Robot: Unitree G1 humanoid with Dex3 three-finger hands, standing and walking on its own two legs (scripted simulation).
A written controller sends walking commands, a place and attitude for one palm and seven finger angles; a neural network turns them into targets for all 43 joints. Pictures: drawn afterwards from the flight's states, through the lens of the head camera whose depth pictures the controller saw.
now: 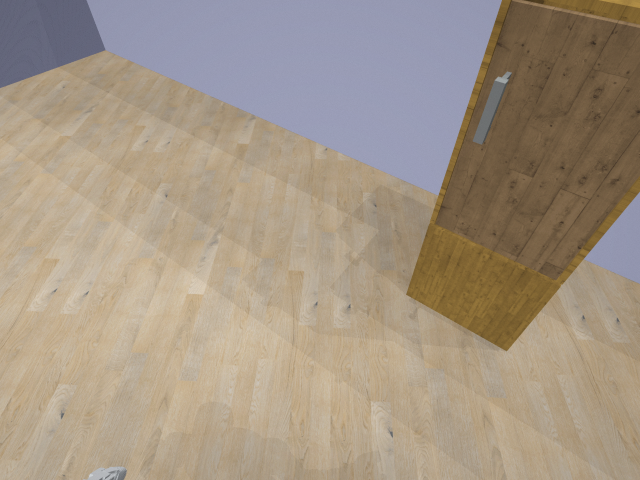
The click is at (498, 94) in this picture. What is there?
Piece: cupboard door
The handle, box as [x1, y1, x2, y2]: [473, 71, 511, 144]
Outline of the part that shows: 510,72 507,71 502,77 497,77 494,81 473,141 481,144 485,139 508,78 510,76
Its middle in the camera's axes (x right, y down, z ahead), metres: +0.37 -0.28 +0.82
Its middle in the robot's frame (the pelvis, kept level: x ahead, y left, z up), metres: +0.83 -0.33 +0.06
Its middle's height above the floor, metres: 0.83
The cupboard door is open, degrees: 0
